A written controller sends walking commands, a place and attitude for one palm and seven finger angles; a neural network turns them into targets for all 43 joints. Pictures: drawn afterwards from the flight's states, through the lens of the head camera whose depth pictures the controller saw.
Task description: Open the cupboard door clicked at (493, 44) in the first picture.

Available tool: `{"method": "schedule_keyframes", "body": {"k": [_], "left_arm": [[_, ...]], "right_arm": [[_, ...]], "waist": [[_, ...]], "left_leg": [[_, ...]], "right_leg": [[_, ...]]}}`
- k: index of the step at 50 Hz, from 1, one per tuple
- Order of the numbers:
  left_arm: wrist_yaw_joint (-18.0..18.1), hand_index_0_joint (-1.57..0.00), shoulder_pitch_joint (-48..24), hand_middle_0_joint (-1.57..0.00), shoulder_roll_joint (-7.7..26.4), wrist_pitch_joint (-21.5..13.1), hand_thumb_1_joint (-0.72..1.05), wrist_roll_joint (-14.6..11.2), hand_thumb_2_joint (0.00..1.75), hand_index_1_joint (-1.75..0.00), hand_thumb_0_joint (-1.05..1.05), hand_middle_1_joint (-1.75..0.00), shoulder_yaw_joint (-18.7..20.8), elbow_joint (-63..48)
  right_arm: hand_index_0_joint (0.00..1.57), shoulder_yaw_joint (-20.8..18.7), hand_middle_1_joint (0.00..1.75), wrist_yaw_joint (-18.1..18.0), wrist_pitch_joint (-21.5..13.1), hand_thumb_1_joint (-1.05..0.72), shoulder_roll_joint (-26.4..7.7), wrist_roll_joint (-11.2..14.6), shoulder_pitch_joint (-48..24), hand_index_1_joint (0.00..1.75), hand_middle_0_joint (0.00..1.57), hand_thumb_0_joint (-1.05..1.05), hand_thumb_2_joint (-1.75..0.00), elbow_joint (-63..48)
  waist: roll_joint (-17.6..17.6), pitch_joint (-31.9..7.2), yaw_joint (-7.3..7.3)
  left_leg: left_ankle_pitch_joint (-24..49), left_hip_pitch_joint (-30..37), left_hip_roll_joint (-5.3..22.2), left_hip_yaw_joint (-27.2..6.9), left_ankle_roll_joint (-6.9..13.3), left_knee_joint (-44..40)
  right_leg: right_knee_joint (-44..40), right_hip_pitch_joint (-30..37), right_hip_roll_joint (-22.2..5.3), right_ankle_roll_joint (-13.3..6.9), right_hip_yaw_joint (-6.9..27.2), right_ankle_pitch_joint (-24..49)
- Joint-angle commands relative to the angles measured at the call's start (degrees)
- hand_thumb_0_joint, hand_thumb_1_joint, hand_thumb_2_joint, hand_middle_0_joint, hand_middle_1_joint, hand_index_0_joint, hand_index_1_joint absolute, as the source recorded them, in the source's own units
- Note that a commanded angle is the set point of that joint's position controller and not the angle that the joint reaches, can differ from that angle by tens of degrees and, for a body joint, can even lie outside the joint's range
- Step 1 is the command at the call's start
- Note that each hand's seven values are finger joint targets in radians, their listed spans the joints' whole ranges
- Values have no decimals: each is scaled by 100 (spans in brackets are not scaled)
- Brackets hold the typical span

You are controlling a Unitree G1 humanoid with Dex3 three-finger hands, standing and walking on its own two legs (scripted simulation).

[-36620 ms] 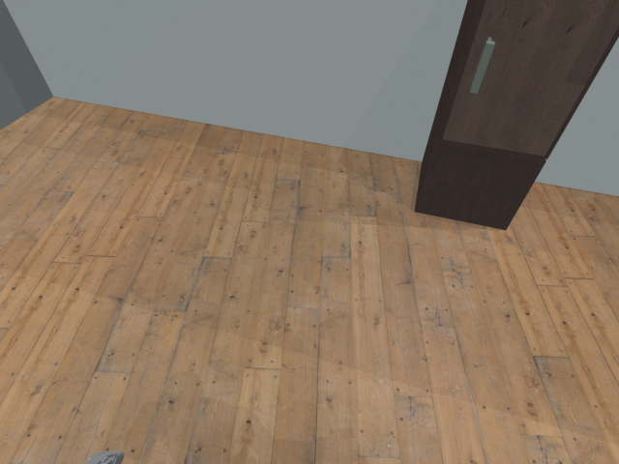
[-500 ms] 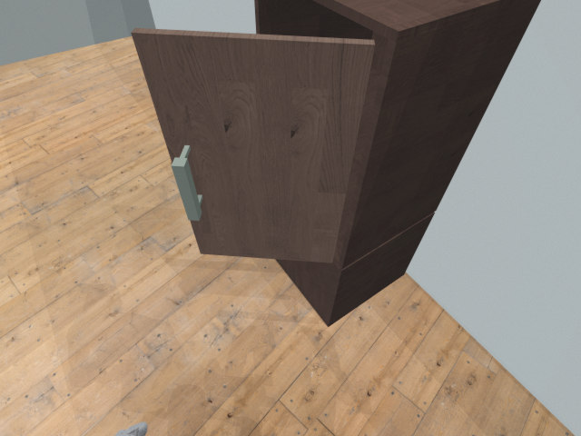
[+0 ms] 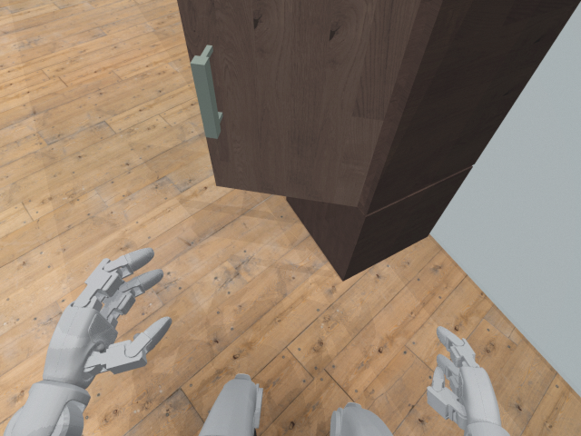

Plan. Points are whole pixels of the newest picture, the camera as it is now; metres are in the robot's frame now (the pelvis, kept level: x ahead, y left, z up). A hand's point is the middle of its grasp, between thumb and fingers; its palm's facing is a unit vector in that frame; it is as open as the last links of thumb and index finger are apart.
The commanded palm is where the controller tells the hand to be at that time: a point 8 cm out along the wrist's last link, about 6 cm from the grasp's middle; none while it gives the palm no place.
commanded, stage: raise the hand with hooked fingers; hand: left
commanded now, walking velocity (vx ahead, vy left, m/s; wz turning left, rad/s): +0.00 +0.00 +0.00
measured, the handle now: (210, 93) +0.66 +0.23 +0.07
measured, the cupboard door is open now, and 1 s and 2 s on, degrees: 51 51 51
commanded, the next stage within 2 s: move the hooked fingers beside the handle in 1.52 s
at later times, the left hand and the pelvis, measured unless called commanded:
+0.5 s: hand (111, 295) +0.26 +0.25 +0.06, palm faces -0.05 -1.00 -0.06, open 12.5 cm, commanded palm +0.24 +0.31 +0.07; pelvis +0.00 +0.03 +0.02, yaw -1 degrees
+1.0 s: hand (89, 256) +0.30 +0.29 +0.08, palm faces -0.05 -1.00 -0.05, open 14.0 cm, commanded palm +0.28 +0.34 +0.08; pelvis +0.01 +0.02 +0.03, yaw -1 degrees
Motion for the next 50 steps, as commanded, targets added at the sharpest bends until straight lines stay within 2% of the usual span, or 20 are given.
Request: {"method": "schedule_keyframes", "body": {"k": [1,4,8,9,11,14,15,18,19,22,24,26,29,31,34,38,41,43,48,50], "left_arm": [[-148,-25,-869,-25,1124,64,20,-231,60,-75,0,-75,644,-916],[-116,-25,-554,-25,1155,302,13,-337,57,-80,0,-80,860,-738],[31,-26,-655,-26,1074,205,4,-337,53,-86,0,-86,846,-805],[31,-26,-690,-26,1155,166,1,-336,52,-87,0,-87,911,-703],[44,-27,-619,-27,1069,49,-3,-278,50,-90,0,-90,815,-687],[32,-27,-809,-27,1146,-40,-10,-270,47,-94,0,-94,824,-653],[12,-27,-882,-27,1155,-75,-13,-267,46,-96,0,-96,809,-733],[13,-28,-939,-28,1219,-109,-20,-266,43,-100,0,-100,850,-809],[10,-28,-1026,-28,1360,-98,-22,-250,42,-102,0,-102,936,-812],[7,-29,-1089,-29,1355,-60,-29,-242,39,-107,0,-107,940,-808],[-8,-29,-1242,-29,1423,-1,-34,-240,37,-110,0,-110,978,-697],[-55,-29,-1297,-29,1440,50,-38,-241,35,-112,0,-112,1004,-658],[-160,-30,-1557,-30,1560,151,-45,-284,32,-117,0,-117,1068,-464],[-251,-30,-1612,-30,1623,191,-50,-287,30,-120,0,-120,1129,-433],[-389,-30,-1793,-30,1738,276,-50,-364,30,-120,0,-120,1238,-155],[-543,-30,-2071,-30,1864,311,-50,-401,30,-120,0,-120,1341,-42],[-692,-30,-2202,-30,1984,350,-50,-468,30,-120,0,-120,1469,218],[-759,-30,-2371,-30,2062,360,-50,-493,30,-120,0,-120,1499,268],[-887,-30,-2571,-30,2334,383,-50,-518,30,-120,0,-120,1704,503],[-939,-30,-2708,-30,2460,368,-50,-546,30,-120,0,-120,1793,511]], "right_arm": [[20,-289,30,-122,-272,-90,-862,82,4,30,20,0,-90,-753],[20,-281,30,-87,-242,-90,-819,74,-62,30,20,0,-90,-817],[20,-295,30,-28,-221,-90,-817,56,45,30,20,0,-90,-802],[20,-293,30,-24,-222,-90,-831,48,55,30,20,0,-90,-789],[20,-310,30,0,-242,-90,-856,51,130,30,20,0,-90,-769],[20,-325,30,11,-241,-90,-949,52,220,30,20,0,-90,-785],[20,-332,30,11,-244,-90,-963,57,236,30,20,0,-90,-793],[20,-338,30,8,-235,-90,-1008,69,299,30,20,0,-90,-818],[20,-323,30,6,-226,-90,-1029,59,317,30,20,0,-90,-825],[20,-309,30,8,-189,-90,-1052,67,348,30,20,0,-90,-850],[20,-293,30,7,-148,-90,-1077,71,375,30,20,0,-90,-866],[20,-292,30,0,-123,-90,-1081,73,400,30,20,0,-90,-881],[20,-246,30,-9,-90,-90,-1108,78,413,30,20,0,-90,-905],[20,-243,30,-7,-78,-90,-1113,86,422,30,20,0,-90,-917],[20,-215,30,-23,-52,-90,-1124,86,454,30,20,0,-90,-912],[20,-201,30,-19,-54,-90,-1131,84,444,30,20,0,-90,-903],[20,-199,30,-32,-40,-90,-1142,84,486,30,20,0,-90,-885],[20,-190,30,-36,-42,-90,-1150,96,479,30,20,0,-90,-870],[20,-199,30,-46,-23,-90,-1178,103,549,30,20,0,-90,-850],[20,-195,30,-42,-26,-90,-1187,104,561,30,20,0,-90,-832]], "waist": [[304,-1204,-277],[256,-1377,-109],[123,-1323,-184],[77,-1226,-157],[234,-1202,-193],[85,-1157,-240],[245,-1232,-237],[345,-1243,-247],[444,-1232,-225],[544,-1249,-244],[481,-1169,-267],[554,-1285,-279],[503,-1145,-290],[624,-1317,-260],[409,-1206,-301],[590,-1356,-275],[414,-1413,-287],[541,-1393,-285],[496,-1521,-263],[648,-1573,-240]], "left_leg": [[562,1058,-195,77,294,-1055],[761,1229,-208,44,284,-1249],[754,1330,-212,35,282,-1399],[787,1311,-208,11,275,-1418],[736,1462,-207,25,268,-1511],[651,1521,-200,-39,271,-1600],[663,1575,-213,-17,267,-1612],[629,1767,-199,-69,248,-1746],[685,1794,-189,-97,235,-1750],[710,1961,-181,-139,209,-1842],[670,1966,-169,-185,199,-1886],[785,2098,-168,-168,190,-1882],[706,2043,-177,-200,185,-1917],[908,2206,-171,-179,170,-1913],[969,2097,-181,-142,193,-1844],[1171,2186,-195,-104,186,-1820],[1275,2096,-200,-52,213,-1747],[1240,2073,-208,-21,223,-1734],[1344,2074,-205,10,238,-1722],[1473,2140,-198,10,232,-1711]], "right_leg": [[-1836,497,18,226,1015,146],[-1806,728,46,211,875,384],[-1806,624,38,248,749,429],[-1758,625,67,210,704,481],[-1723,485,64,209,615,527],[-1625,382,107,193,494,586],[-1633,394,85,194,516,610],[-1615,368,99,182,436,695],[-1541,374,116,149,415,776],[-1552,351,115,153,363,864],[-1544,354,149,141,332,876],[-1576,369,136,156,335,974],[-1622,407,170,137,340,952],[-1634,458,163,137,338,1071],[-1689,511,204,137,362,1134],[-1705,583,177,140,383,1273],[-1729,676,190,149,430,1380],[-1772,690,176,150,469,1346],[-1788,813,176,149,512,1423],[-1755,823,184,126,517,1527]]}}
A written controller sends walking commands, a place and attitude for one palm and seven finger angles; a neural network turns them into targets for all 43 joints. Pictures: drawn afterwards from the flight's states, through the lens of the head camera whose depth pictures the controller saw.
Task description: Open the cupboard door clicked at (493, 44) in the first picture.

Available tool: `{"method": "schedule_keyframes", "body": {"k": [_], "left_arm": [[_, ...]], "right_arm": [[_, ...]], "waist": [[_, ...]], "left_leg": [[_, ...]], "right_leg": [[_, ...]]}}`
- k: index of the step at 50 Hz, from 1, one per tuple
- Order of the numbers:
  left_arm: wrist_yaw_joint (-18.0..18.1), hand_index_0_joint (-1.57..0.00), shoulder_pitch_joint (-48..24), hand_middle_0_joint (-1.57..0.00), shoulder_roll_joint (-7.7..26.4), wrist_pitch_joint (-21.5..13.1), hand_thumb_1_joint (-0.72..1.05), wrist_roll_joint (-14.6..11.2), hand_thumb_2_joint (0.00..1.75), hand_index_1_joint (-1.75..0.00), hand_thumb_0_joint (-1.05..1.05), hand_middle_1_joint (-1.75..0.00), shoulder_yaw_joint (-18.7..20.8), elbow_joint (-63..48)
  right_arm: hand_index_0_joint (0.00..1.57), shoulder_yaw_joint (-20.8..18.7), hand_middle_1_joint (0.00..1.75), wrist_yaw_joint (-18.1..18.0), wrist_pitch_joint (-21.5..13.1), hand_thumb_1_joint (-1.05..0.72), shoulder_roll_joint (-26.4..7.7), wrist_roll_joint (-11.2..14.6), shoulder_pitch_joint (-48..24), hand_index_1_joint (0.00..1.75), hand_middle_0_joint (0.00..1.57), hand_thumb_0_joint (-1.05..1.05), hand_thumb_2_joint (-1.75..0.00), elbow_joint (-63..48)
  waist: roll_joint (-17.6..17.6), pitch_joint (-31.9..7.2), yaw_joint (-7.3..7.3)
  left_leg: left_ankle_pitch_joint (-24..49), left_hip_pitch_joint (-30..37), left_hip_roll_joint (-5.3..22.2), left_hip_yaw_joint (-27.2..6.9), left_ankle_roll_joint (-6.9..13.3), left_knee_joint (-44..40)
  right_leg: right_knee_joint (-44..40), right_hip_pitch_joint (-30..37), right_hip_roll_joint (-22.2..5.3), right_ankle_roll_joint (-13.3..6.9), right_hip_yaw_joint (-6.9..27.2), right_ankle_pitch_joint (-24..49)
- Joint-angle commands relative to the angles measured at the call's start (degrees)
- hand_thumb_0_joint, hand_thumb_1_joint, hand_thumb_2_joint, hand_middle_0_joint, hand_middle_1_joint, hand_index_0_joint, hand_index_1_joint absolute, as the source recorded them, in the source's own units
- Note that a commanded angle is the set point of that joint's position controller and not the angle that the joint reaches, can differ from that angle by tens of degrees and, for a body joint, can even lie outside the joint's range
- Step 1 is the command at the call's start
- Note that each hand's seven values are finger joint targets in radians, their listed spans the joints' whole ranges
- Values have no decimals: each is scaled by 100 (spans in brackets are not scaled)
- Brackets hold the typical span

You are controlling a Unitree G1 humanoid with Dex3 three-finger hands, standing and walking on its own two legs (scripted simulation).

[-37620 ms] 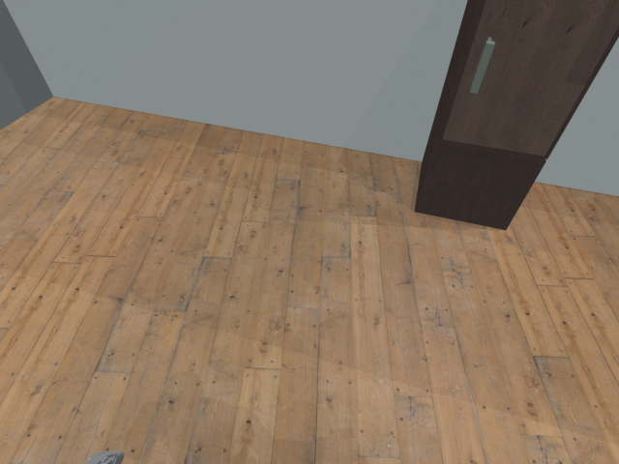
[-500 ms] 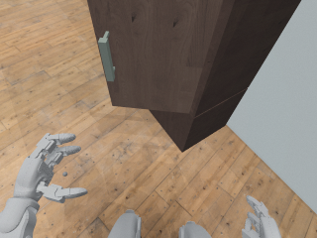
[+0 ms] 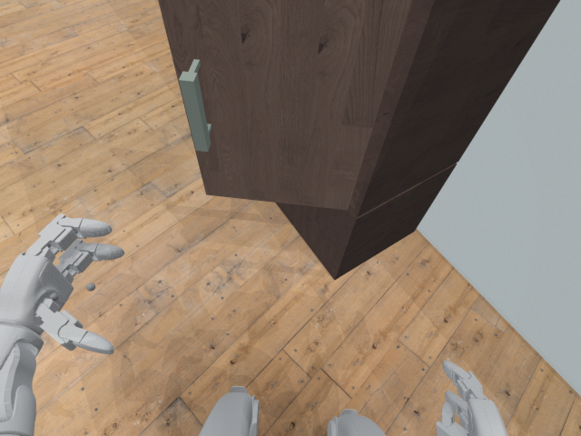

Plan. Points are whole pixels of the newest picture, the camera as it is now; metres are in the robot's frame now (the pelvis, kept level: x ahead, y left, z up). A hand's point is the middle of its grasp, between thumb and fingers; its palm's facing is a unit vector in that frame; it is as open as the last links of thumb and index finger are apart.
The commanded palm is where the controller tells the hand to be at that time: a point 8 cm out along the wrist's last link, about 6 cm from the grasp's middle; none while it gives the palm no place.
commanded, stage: raise the hand with hooked fingers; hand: left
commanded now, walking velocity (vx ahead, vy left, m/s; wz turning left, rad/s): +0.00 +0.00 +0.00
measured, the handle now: (199, 107) +0.64 +0.21 +0.04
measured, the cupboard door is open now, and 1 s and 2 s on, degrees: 51 51 51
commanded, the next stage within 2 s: move the hooked fingers beside the handle in 0.52 s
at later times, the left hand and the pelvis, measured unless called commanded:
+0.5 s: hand (98, 281) +0.29 +0.26 +0.05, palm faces -0.04 -1.00 -0.04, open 14.0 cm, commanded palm +0.26 +0.31 +0.06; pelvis +0.00 +0.00 +0.00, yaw -1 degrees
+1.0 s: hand (112, 234) +0.35 +0.27 +0.05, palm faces -0.06 -1.00 -0.01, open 14.0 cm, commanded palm +0.34 +0.32 +0.05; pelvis -0.01 +0.00 -0.01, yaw -1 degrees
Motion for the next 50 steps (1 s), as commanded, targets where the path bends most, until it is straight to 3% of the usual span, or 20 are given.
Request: {"method": "schedule_keyframes", "body": {"k": [1,4,9,15,17,19,25,27,31,35,36,38,40,42,44,45,47,50], "left_arm": [[-118,-30,-1039,-30,1549,-361,-50,-229,30,-120,0,-120,712,-958],[-192,-30,-903,-30,1371,-346,-50,-313,30,-120,0,-120,620,-851],[-161,-30,-957,-30,1474,-408,-50,-290,30,-120,0,-120,663,-953],[-68,-30,-987,-30,1535,-516,-50,-270,30,-120,0,-120,767,-928],[-83,-30,-957,-30,1401,-483,-50,-272,30,-120,0,-120,667,-803],[-116,-30,-1087,-30,1436,-502,-50,-273,30,-120,0,-120,619,-929],[-139,-30,-1032,-30,1451,-465,-50,-288,30,-120,0,-120,679,-779],[-157,-30,-1083,-30,1392,-485,-50,-284,30,-120,0,-120,621,-848],[-177,-30,-1032,-30,1373,-447,-50,-274,30,-120,0,-120,599,-730],[-161,-30,-2171,-30,1663,-496,-50,-174,30,-120,0,-120,665,-465],[-181,-30,-2399,-30,1525,-512,-50,-147,30,-120,0,-120,497,-391],[-209,-30,-2524,-30,1656,-501,-50,-96,30,-120,0,-120,547,-198],[-239,-30,-2934,-30,1785,-465,-50,-37,30,-120,0,-120,566,33],[-265,-30,-3124,-30,1705,-413,-50,23,30,-120,0,-120,433,225],[-246,-30,-3189,-30,1925,-366,-50,35,30,-120,0,-120,624,431],[-226,-30,-3278,-30,1985,-360,-50,87,30,-120,0,-120,631,415],[-164,-30,-3232,-30,1923,-326,-50,125,30,-120,0,-120,599,494],[-71,-30,-3426,-30,2011,-315,-50,174,30,-120,0,-120,688,788]], "right_arm": [[20,-391,30,-65,-280,-90,-916,57,19,30,20,0,-90,-781],[20,-406,30,-47,-286,-90,-916,54,50,30,20,0,-90,-820],[20,-427,30,-9,-264,-90,-922,58,67,30,20,0,-90,-845],[20,-425,30,-4,-216,-90,-901,55,72,30,20,0,-90,-847],[20,-423,30,-16,-196,-90,-894,75,66,30,20,0,-90,-846],[20,-409,30,-28,-203,-90,-904,72,50,30,20,0,-90,-860],[20,-394,30,-43,-174,-90,-899,70,39,30,20,0,-90,-856],[20,-401,30,-48,-182,-90,-885,76,10,30,20,0,-90,-854],[20,-390,30,-54,-178,-90,-890,75,9,30,20,0,-90,-864],[20,-358,30,-125,-168,-90,-939,58,46,30,20,0,-90,-682],[20,-354,30,-145,-179,-90,-936,66,46,30,20,0,-90,-652],[20,-358,30,-165,-174,-90,-965,67,79,30,20,0,-90,-625],[20,-352,30,-183,-143,-90,-987,60,120,30,20,0,-90,-555],[20,-351,30,-163,-113,-90,-983,67,134,30,20,0,-90,-543],[20,-363,30,-156,-67,-90,-1016,54,204,30,20,0,-90,-531],[20,-361,30,-137,-41,-90,-1010,55,207,30,20,0,-90,-539],[20,-375,30,-83,17,-90,-1002,52,252,30,20,0,-90,-561],[20,-384,30,-43,114,-90,-1018,37,349,30,20,0,-90,-513]], "waist": [[536,-1574,20],[319,-1596,21],[471,-1613,46],[407,-1591,33],[330,-1453,-2],[490,-1498,-3],[291,-1514,7],[408,-1524,-18],[310,-1528,-12],[462,-1421,-153],[413,-1438,-210],[571,-1537,-156],[476,-1701,-194],[647,-1753,-178],[534,-1921,-117],[650,-2006,-95],[756,-2037,-68],[482,-2032,-123]], "left_leg": [[1187,1600,-165,-171,36,-971],[1290,1477,-179,-146,66,-906],[1311,1473,-184,-117,64,-887],[1210,1398,-177,-81,66,-884],[1047,1351,-178,-85,66,-921],[1059,1405,-171,-101,68,-907],[1067,1355,-164,-108,64,-886],[1009,1383,-178,-96,65,-876],[975,1315,-175,-98,69,-851],[728,1244,-134,-163,49,-776],[679,1282,-135,-174,63,-764],[668,1341,-132,-180,54,-786],[797,1337,-113,-192,65,-704],[821,1443,-117,-212,46,-746],[993,1439,-114,-225,51,-705],[1082,1505,-104,-223,36,-728],[1223,1650,-104,-245,16,-779],[1282,1475,-92,-210,38,-715]], "right_leg": [[-918,352,199,-77,338,1095],[-909,459,208,-73,367,1233],[-880,451,201,-73,411,1252],[-894,453,190,-41,450,1192],[-956,398,181,-28,452,1021],[-924,381,196,-59,461,1014],[-921,393,199,-40,449,1060],[-939,372,175,-30,471,1011],[-930,372,184,-30,484,966],[-855,45,192,-58,468,682],[-855,-22,187,-50,471,644],[-847,-38,178,-77,465,615],[-774,-54,187,-73,474,758],[-752,-132,176,-83,420,776],[-688,-47,204,-103,409,914],[-673,-32,189,-101,399,1007],[-666,-80,190,-108,350,1115],[-644,-37,204,-80,355,1228]]}}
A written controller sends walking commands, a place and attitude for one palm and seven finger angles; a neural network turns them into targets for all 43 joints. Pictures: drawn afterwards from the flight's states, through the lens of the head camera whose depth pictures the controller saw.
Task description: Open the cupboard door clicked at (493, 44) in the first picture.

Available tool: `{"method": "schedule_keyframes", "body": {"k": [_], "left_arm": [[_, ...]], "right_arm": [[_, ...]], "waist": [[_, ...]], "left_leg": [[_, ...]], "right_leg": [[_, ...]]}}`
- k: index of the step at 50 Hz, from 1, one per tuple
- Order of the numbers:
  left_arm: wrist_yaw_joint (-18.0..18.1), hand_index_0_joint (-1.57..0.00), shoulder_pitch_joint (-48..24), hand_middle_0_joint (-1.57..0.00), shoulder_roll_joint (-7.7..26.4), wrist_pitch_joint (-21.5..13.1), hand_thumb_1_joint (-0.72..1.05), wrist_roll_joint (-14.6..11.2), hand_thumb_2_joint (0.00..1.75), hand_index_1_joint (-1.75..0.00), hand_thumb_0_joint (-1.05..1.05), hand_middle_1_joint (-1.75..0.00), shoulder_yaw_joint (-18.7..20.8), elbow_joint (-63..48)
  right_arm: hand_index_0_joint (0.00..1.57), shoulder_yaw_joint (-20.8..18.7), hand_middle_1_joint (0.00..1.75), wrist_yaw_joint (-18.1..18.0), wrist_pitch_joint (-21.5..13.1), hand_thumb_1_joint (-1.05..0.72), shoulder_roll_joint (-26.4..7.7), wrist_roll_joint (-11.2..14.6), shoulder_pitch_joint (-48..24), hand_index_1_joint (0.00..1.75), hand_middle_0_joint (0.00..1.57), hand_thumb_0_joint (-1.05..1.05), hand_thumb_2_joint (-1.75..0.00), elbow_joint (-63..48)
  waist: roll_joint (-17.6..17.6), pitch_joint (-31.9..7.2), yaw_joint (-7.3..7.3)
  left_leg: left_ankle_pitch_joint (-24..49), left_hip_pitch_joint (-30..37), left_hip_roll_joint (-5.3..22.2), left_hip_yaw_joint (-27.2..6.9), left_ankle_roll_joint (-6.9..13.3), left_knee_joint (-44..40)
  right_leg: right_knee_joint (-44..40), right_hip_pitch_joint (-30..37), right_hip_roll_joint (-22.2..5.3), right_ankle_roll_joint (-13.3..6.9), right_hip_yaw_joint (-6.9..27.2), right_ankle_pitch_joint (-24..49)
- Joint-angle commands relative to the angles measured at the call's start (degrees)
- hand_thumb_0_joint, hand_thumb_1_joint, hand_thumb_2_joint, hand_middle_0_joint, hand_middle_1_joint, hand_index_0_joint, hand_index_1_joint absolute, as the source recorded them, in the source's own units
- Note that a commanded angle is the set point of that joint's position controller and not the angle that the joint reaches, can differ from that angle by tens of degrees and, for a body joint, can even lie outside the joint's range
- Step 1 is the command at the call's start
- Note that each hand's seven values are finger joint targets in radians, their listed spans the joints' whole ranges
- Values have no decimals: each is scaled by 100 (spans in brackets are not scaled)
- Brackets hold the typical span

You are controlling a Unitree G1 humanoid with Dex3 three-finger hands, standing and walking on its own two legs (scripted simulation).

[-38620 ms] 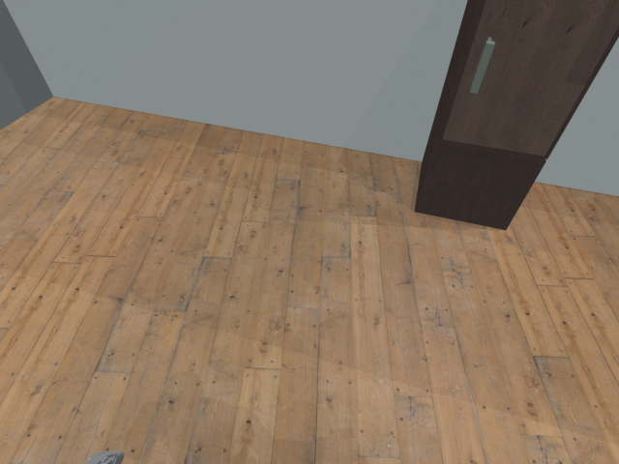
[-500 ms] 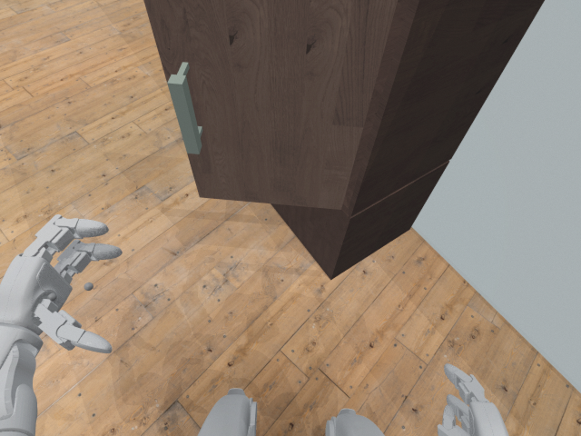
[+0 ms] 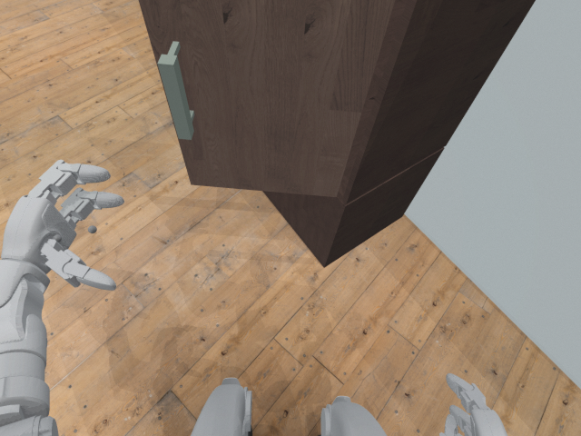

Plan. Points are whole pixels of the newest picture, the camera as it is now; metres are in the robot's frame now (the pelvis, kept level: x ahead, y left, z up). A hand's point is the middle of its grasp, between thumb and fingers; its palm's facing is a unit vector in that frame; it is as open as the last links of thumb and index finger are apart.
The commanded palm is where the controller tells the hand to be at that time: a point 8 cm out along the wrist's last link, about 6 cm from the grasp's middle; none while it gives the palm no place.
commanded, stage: move the hooked fingers beside the handle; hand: left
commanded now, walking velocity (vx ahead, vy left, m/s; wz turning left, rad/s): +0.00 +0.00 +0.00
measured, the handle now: (180, 92) +0.65 +0.22 +0.05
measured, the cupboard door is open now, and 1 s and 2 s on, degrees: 51 51 51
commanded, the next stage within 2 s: none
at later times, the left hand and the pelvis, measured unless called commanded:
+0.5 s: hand (112, 173) +0.45 +0.28 +0.06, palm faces -0.02 -1.00 -0.01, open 14.0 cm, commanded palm +0.43 +0.32 +0.06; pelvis +0.00 +0.01 -0.01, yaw -2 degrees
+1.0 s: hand (128, 128) +0.53 +0.28 +0.06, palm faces -0.01 -1.00 -0.02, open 14.0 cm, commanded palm +0.54 +0.31 +0.05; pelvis -0.01 +0.01 -0.03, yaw -3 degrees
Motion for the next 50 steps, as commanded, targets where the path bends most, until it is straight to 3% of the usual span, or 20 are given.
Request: {"method": "schedule_keyframes", "body": {"k": [1,5,7,9,10,12,14,25,28,32,34,35,37,39,41,43,45,46,48,50], "left_arm": [[97,-30,-1586,-30,1676,-341,-50,-103,30,-120,0,-120,568,-688],[137,-30,-2142,-30,1906,-481,-50,21,30,-120,0,-120,637,-392],[131,-30,-2519,-30,1766,-576,-50,84,30,-120,0,-120,459,-281],[112,-30,-2820,-30,1852,-671,-50,72,30,-120,0,-120,493,-203],[115,-30,-2839,-30,2140,-693,-50,131,30,-120,0,-120,716,-43],[90,-30,-3208,-30,1885,-703,-50,207,30,-120,0,-120,393,86],[101,-30,-3322,-30,2088,-701,-50,216,30,-120,0,-120,554,423],[150,-30,-4291,-30,2683,-797,-50,531,30,-120,0,-120,714,1238],[179,-30,-4648,-30,2804,-691,-50,646,30,-120,0,-120,667,1632],[239,-30,-5123,-30,3137,-692,-50,770,30,-120,0,-120,746,1734],[240,-30,-5374,-30,3101,-721,-50,775,30,-120,0,-120,665,1743],[253,-30,-5491,-30,3279,-729,-50,825,30,-120,0,-120,747,1747],[262,-30,-5497,-30,3343,-663,-50,883,30,-120,0,-120,752,1871],[272,-30,-5792,-30,3172,-598,-50,916,30,-120,0,-120,535,1952],[327,-30,-5911,-30,3493,-462,-50,1000,30,-120,0,-120,669,2221],[374,-30,-6272,-30,3749,-384,-50,1109,30,-120,0,-120,686,2218],[403,-30,-6376,-30,4037,-416,-50,1162,30,-120,0,-120,854,2138],[416,-30,-6428,-30,4131,-401,-50,1196,30,-120,0,-120,884,2170],[412,-30,-6641,-30,3971,-335,-50,1264,30,-120,0,-120,658,2295],[402,-30,-6638,-30,4333,-282,-50,1309,30,-120,0,-120,860,2420]], "right_arm": [[20,-400,30,-6,-99,-90,-988,27,338,30,20,0,-90,-627],[20,-406,30,12,18,-90,-1025,15,434,30,20,0,-90,-571],[20,-422,30,18,59,-90,-1021,17,498,30,20,0,-90,-505],[20,-428,30,14,90,-90,-1043,7,569,30,20,0,-90,-436],[20,-444,30,10,124,-90,-1077,-16,620,30,20,0,-90,-377],[20,-425,30,25,170,-90,-1051,-6,656,30,20,0,-90,-320],[20,-438,30,11,233,-90,-1093,-13,750,30,20,0,-90,-265],[20,-404,30,62,573,-90,-1162,-64,1018,30,20,0,-90,-127],[20,-372,30,61,670,-90,-1200,-65,1061,30,20,0,-90,-101],[20,-328,30,42,744,-90,-1228,-85,1144,30,20,0,-90,-71],[20,-306,30,41,765,-90,-1219,-104,1184,30,20,0,-90,-49],[20,-309,30,37,787,-90,-1254,-110,1206,30,20,0,-90,-9],[20,-301,30,46,836,-90,-1265,-116,1262,30,20,0,-90,-9],[20,-271,30,49,865,-90,-1249,-117,1289,30,20,0,-90,4],[20,-232,30,16,910,-90,-1304,-101,1325,30,20,0,-90,7],[20,-178,30,-5,918,-90,-1310,-110,1362,30,20,0,-90,1],[20,-154,30,-1,921,-90,-1312,-129,1411,30,20,0,-90,-10],[20,-140,30,4,936,-90,-1325,-143,1457,30,20,0,-90,2],[20,-100,30,30,952,-90,-1298,-143,1462,30,20,0,-90,16],[20,-59,30,8,984,-90,-1346,-141,1499,30,20,0,-90,-22]], "waist": [[431,-1927,37],[482,-1959,-18],[597,-2029,-95],[635,-2144,-149],[651,-2278,-79],[825,-2253,-193],[642,-2216,-202],[913,-2657,-299],[794,-2311,-441],[923,-2567,-522],[942,-2667,-620],[1089,-2778,-603],[1129,-2817,-625],[1239,-2696,-760],[1024,-2617,-821],[1125,-2669,-889],[1429,-3034,-828],[1367,-3108,-870],[1469,-2916,-992],[1430,-3041,-978]], "left_leg": [[1197,1773,-137,-225,31,-941],[1127,1671,-124,-210,39,-879],[1114,1819,-113,-254,31,-875],[1259,1915,-108,-271,42,-800],[1321,1920,-88,-288,19,-786],[1400,2061,-81,-332,17,-784],[1375,1990,-72,-352,31,-740],[1775,2032,-21,-379,25,-501],[1366,1675,-8,-386,57,-463],[1531,1629,1,-398,76,-314],[1592,1642,7,-424,89,-230],[1660,1760,32,-465,65,-218],[1745,1792,43,-477,67,-186],[1654,1806,45,-521,73,-179],[1441,1503,59,-515,108,-134],[1400,1326,60,-493,133,-55],[1697,1503,62,-499,111,32],[1781,1510,77,-518,120,81],[1744,1468,99,-530,117,109],[1807,1340,99,-529,132,172]], "right_leg": [[-873,387,158,-68,309,1156],[-824,302,169,-79,335,1083],[-808,118,170,-78,318,1024],[-764,32,195,-98,318,1110],[-730,76,175,-94,319,1156],[-718,-140,172,-92,290,1167],[-702,-213,207,-105,279,1122],[-528,-388,225,-83,289,1402],[-560,-586,232,-55,295,1104],[-481,-599,246,-54,321,1225],[-419,-723,266,-58,298,1231],[-399,-797,255,-55,294,1235],[-402,-834,256,-51,285,1283],[-390,-1091,269,-61,245,1168],[-415,-1067,262,-20,264,1066],[-395,-1023,258,-12,296,1064],[-314,-1014,271,-31,287,1227],[-288,-1024,281,-21,278,1279],[-303,-1185,289,-10,252,1240],[-255,-1106,301,-5,251,1300]]}}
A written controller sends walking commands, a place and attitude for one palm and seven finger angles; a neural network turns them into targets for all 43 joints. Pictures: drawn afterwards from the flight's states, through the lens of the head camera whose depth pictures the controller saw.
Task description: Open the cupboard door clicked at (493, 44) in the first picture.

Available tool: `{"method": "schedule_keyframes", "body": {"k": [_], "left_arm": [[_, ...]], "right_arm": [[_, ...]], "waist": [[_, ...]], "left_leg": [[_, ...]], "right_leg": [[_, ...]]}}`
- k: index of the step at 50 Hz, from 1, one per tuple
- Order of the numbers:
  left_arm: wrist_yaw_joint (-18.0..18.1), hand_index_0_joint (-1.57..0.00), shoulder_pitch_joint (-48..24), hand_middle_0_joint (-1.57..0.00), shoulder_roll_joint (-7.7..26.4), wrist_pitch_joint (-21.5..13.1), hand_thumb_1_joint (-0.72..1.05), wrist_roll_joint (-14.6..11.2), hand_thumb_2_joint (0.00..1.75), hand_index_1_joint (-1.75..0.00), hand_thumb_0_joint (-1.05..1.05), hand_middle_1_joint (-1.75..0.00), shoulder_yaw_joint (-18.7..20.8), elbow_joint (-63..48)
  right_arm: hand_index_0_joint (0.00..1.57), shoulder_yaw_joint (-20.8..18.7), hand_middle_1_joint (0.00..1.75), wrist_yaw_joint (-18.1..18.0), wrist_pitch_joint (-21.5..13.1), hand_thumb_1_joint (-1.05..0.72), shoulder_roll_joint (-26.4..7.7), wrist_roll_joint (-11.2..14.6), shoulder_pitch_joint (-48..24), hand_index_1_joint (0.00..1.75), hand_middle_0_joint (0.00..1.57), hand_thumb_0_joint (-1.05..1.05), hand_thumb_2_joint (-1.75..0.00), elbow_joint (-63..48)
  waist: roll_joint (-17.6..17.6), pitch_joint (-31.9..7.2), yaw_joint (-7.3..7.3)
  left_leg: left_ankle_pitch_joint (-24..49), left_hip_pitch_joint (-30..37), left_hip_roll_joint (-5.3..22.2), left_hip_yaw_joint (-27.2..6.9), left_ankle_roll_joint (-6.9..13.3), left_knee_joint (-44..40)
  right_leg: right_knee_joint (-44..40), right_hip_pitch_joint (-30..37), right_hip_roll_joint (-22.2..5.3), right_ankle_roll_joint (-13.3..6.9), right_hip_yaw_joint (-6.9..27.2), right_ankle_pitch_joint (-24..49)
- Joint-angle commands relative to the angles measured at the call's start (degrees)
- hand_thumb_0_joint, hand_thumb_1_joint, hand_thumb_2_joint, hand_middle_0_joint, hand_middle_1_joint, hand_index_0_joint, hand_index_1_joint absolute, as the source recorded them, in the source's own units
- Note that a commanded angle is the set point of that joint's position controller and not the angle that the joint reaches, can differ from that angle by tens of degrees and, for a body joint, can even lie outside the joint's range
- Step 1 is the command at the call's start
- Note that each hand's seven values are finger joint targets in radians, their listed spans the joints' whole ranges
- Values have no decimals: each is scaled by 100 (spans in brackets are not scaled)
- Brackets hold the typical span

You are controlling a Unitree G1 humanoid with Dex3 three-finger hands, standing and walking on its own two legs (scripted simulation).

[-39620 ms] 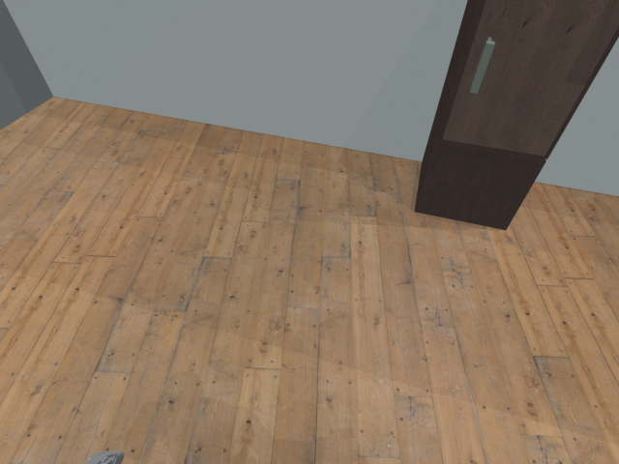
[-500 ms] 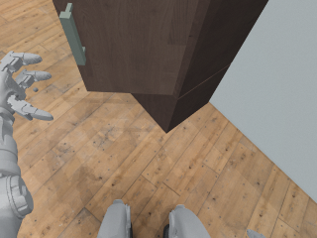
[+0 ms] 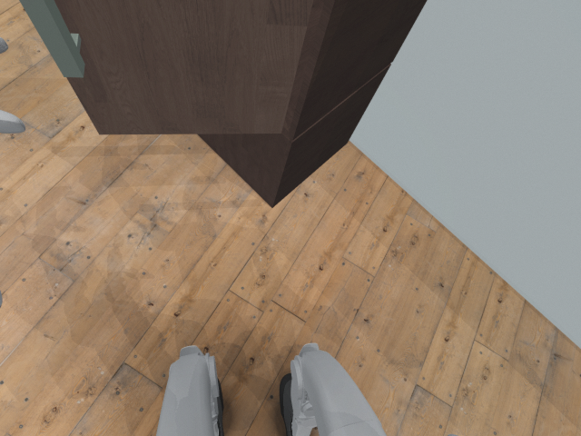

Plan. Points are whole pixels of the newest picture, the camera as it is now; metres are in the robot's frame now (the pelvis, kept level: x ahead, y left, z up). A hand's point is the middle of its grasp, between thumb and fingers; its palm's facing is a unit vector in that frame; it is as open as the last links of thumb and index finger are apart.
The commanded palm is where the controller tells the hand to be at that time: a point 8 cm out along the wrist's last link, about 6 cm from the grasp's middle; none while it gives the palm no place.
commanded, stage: move the hooked fingers beside the handle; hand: left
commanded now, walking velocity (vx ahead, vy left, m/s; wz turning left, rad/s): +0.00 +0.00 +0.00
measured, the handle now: (50, 7) +0.64 +0.25 +0.08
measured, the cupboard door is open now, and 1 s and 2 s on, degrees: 51 51 51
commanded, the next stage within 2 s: slide the fingers in behind the handle in 1.24 s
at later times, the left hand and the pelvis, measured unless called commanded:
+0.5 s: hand out of the picture +0.58 +0.32 +0.08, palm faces +0.05 -1.00 -0.02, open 14.0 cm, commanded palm +0.58 +0.33 +0.08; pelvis +0.01 +0.02 -0.01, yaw -2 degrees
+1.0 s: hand out of the picture +0.57 +0.31 +0.08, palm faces +0.05 -1.00 -0.02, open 14.0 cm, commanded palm +0.58 +0.33 +0.08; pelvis +0.02 +0.01 +0.00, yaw -1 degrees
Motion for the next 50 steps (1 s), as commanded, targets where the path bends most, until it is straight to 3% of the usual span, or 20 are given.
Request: {"method": "schedule_keyframes", "body": {"k": [1,4,5,9,11,13,18,20,23,24,27,29,30,32,33,37,41,43,44,50], "left_arm": [[-29,-30,-2524,-30,2131,-227,-50,-33,30,-120,0,-120,204,-1003],[-34,-30,-2774,-30,2207,-149,-50,48,30,-120,0,-120,156,-1014],[-24,-30,-2780,-30,2387,-133,-50,91,30,-120,0,-120,242,-998],[-30,-30,-3150,-30,2397,-30,-50,171,30,-120,0,-120,89,-817],[-13,-30,-3412,-30,2522,6,-50,257,30,-120,0,-120,51,-906],[-11,-30,-3127,-30,2519,74,-50,286,30,-120,0,-120,123,-806],[-71,-30,-3056,-30,2526,193,-50,288,30,-120,0,-120,166,-968],[-73,-30,-3022,-30,2747,145,-50,288,30,-120,0,-120,348,-1181],[-6,-30,-3220,-30,2674,96,-50,278,30,-120,0,-120,358,-1454],[-5,-30,-3256,-30,2636,46,-50,264,30,-120,0,-120,355,-1588],[-1,-30,-3038,-30,2493,88,-50,222,30,-120,0,-120,364,-1548],[-16,-30,-2998,-30,2172,133,-50,199,30,-120,0,-120,171,-1572],[-11,-30,-2911,-30,2237,144,-50,217,30,-120,0,-120,222,-1603],[0,-30,-2765,-30,1916,207,-50,174,30,-120,0,-120,60,-1487],[9,-30,-2805,-30,1844,211,-50,151,30,-120,0,-120,8,-1491],[106,-30,-2881,-30,1697,115,-50,118,30,-120,0,-120,-72,-1433],[204,-30,-2870,-30,1862,-47,-50,124,30,-120,0,-120,50,-1315],[206,-30,-2688,-30,2024,-91,-50,159,30,-120,0,-120,137,-1199],[200,-30,-2736,-30,1955,-111,-50,159,30,-120,0,-120,74,-1134],[125,-30,-2752,-30,2330,-172,-50,145,30,-120,0,-120,286,-1150]], "right_arm": [[20,-335,30,-95,-4,-90,-1219,15,1106,30,20,0,-90,-235],[20,-292,30,-94,16,-90,-1216,-19,1193,30,20,0,-90,-232],[20,-277,30,-100,42,-90,-1246,-28,1225,30,20,0,-90,-235],[20,-211,30,-109,76,-90,-1254,-51,1315,30,20,0,-90,-202],[20,-192,30,-129,95,-90,-1284,-85,1370,30,20,0,-90,-168],[20,-188,30,-95,130,-90,-1265,-99,1446,30,20,0,-90,-221],[20,-215,30,-55,222,-90,-1264,-127,1523,30,20,0,-90,-243],[20,-222,30,-40,244,-90,-1277,-139,1555,30,20,0,-90,-255],[20,-263,30,-5,261,-90,-1270,-168,1607,30,20,0,-90,-176],[20,-278,30,11,260,-90,-1259,-172,1639,30,20,0,-90,-152],[20,-314,30,53,285,-90,-1248,-171,1661,30,20,0,-90,-116],[20,-338,30,80,287,-90,-1210,-166,1706,30,20,0,-90,-87],[20,-350,30,85,309,-90,-1234,-175,1708,30,20,0,-90,-77],[20,-367,30,102,320,-90,-1205,-173,1707,30,20,0,-90,-83],[20,-381,30,96,323,-90,-1216,-177,1701,30,20,0,-90,-76],[20,-367,30,93,303,-90,-1198,-177,1639,30,20,0,-90,-89],[20,-333,30,83,291,-90,-1198,-185,1572,30,20,0,-90,-131],[20,-308,30,84,302,-90,-1191,-166,1515,30,20,0,-90,-174],[20,-298,30,84,304,-90,-1184,-158,1508,30,20,0,-90,-177],[20,-276,30,57,320,-90,-1211,-134,1436,30,20,0,-90,-224]], "waist": [[1354,-3097,-64],[1560,-3167,-120],[1580,-3261,-112],[1653,-3046,-297],[1814,-3190,-373],[1884,-3276,-288],[1845,-3326,-300],[2030,-3479,-201],[2115,-3553,-264],[2338,-3616,-236],[2225,-3626,-204],[2372,-3558,-233],[2406,-3579,-178],[2255,-3395,-215],[2108,-3296,-284],[2074,-3090,-300],[1851,-3059,-310],[1855,-3042,-234],[1859,-2959,-267],[1797,-3195,-228]], "left_leg": [[1922,2996,-94,-395,93,-581],[2037,3095,-84,-465,88,-536],[2121,3177,-58,-499,68,-527],[2028,3082,-47,-557,86,-467],[2083,3186,-6,-603,80,-420],[2300,3334,-20,-639,42,-446],[2423,3441,13,-670,30,-459],[2611,3626,22,-704,-2,-484],[2694,3912,56,-797,-44,-523],[2929,4176,72,-867,-93,-564],[3142,4299,64,-860,-107,-590],[3398,4551,81,-916,-138,-654],[3444,4648,99,-953,-187,-689],[3393,4618,85,-926,-170,-736],[3238,4549,87,-916,-149,-767],[2973,4386,46,-862,-126,-815],[2838,4060,8,-745,-62,-745],[2723,3855,-9,-659,-44,-715],[2747,3851,-8,-684,-48,-716],[2698,3604,-22,-596,7,-562]], "right_leg": [[-840,501,111,-31,331,1318],[-770,332,129,-49,266,1336],[-748,302,126,-44,239,1353],[-739,27,145,-47,200,1265],[-689,-100,131,-34,164,1265],[-687,-91,153,-61,115,1348],[-683,-127,179,-44,65,1417],[-658,-118,179,-64,56,1461],[-687,-242,184,-65,26,1449],[-673,-362,183,-90,12,1471],[-760,-251,194,-79,-1,1573],[-819,-391,193,-85,-12,1591],[-811,-422,190,-88,-43,1557],[-891,-410,201,-84,-48,1567],[-928,-376,202,-76,-46,1559],[-972,-335,196,-94,-10,1506],[-958,-100,192,-88,38,1572],[-932,58,197,-97,58,1565],[-913,-9,200,-110,60,1566],[-832,218,198,-71,111,1656]]}}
